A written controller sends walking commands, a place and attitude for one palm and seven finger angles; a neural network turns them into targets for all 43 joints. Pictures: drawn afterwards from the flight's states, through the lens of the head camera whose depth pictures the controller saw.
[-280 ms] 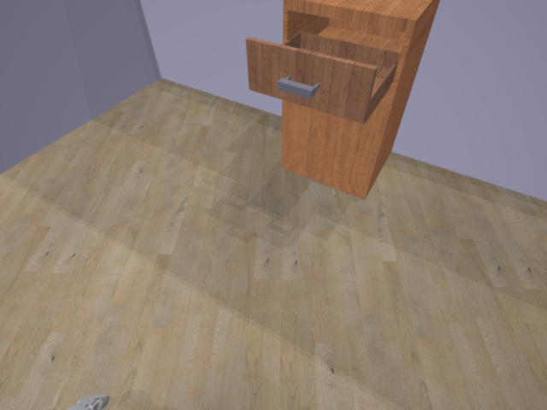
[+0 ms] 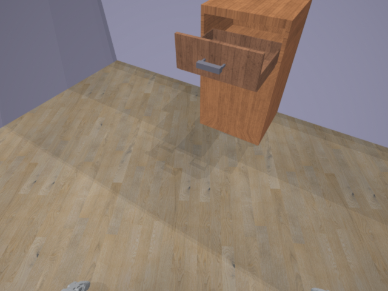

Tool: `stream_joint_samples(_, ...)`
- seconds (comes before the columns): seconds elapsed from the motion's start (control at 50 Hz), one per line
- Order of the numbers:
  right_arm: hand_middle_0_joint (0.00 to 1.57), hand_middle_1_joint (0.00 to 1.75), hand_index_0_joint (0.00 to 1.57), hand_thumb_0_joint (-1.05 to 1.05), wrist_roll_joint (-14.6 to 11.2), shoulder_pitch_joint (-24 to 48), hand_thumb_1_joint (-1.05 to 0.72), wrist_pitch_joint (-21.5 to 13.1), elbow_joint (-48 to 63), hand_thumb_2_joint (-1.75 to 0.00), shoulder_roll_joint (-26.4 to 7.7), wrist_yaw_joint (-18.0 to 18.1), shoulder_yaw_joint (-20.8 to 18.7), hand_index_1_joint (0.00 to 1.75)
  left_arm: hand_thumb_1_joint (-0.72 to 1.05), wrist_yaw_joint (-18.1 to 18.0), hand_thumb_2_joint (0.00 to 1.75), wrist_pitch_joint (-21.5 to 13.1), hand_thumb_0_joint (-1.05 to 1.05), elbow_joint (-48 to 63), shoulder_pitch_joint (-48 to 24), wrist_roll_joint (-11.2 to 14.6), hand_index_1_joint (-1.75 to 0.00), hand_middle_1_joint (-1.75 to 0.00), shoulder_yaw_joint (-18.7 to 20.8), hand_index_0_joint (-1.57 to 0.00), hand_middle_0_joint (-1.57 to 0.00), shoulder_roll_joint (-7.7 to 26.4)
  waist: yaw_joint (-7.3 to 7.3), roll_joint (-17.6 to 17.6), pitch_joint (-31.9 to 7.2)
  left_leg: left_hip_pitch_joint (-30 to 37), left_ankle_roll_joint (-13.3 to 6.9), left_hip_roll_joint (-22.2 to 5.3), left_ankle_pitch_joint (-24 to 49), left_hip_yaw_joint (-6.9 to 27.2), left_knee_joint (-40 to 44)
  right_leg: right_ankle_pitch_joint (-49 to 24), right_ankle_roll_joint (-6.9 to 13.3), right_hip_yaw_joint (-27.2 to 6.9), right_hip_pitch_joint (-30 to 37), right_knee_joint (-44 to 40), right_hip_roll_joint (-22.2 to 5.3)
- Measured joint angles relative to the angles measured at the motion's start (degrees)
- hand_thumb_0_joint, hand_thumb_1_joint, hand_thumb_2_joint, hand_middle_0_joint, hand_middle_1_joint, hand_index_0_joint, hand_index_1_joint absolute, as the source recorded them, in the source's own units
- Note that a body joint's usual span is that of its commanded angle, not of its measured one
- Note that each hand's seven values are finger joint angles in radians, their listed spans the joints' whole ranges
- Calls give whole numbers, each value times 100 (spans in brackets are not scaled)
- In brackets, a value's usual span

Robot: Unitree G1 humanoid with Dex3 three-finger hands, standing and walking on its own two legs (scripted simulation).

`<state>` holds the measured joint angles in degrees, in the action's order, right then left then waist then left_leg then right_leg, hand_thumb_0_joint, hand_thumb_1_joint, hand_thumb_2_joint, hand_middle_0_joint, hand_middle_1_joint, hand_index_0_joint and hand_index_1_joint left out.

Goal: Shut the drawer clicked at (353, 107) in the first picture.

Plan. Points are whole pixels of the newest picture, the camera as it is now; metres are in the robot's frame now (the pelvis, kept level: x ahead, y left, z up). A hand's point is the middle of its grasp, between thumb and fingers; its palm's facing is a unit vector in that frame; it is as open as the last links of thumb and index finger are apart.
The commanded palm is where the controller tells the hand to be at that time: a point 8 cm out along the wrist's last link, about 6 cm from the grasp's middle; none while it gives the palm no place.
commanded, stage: stand and wait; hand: left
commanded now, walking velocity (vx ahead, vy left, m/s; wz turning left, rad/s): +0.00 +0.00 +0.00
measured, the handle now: (211, 64) +1.06 -0.02 -0.06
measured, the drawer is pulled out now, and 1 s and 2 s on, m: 0.30 0.30 0.30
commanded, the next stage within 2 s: look at it before walking up in 0.56 s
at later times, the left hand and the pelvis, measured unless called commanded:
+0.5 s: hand out of the picture +0.05 +0.24 -0.15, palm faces -0.02 -0.94 -0.34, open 7.4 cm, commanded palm none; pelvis -0.02 +0.00 +0.00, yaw +0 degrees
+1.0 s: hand out of the picture +0.05 +0.25 -0.15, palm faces -0.03 -0.95 -0.32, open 7.4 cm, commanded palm none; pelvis -0.02 +0.01 +0.01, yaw +0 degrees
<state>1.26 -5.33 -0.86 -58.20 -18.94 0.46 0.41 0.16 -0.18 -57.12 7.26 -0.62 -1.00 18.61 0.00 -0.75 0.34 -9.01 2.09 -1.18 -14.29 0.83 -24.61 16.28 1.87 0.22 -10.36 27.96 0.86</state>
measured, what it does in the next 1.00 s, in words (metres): stands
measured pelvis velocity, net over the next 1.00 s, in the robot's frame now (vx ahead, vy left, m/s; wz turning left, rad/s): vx -0.02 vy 0.01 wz -0.01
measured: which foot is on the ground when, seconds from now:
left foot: down 0.00-1.00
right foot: down 0.00-1.00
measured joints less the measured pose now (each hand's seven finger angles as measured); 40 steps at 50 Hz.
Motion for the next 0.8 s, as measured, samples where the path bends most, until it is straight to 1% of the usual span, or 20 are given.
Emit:
stream_joint_samples(0.34,21,30,20,0,-28,-377,-91,47,-506,-90,-56,18,-27,30,90,-5,90,12,1,-458,267,21,-30,-30,82,-21,-20,60,-13,44,140,43,73,-110,181,52,163,-241,66,53,104,-285,108)
stream_joint_samples(0.8,21,30,20,0,-38,-310,-91,-18,-592,-90,80,-14,2,30,90,1,90,-17,1,-485,164,7,-30,-30,64,-21,-20,29,-10,106,79,13,-8,-47,299,-8,278,-394,-24,-9,80,-442,44)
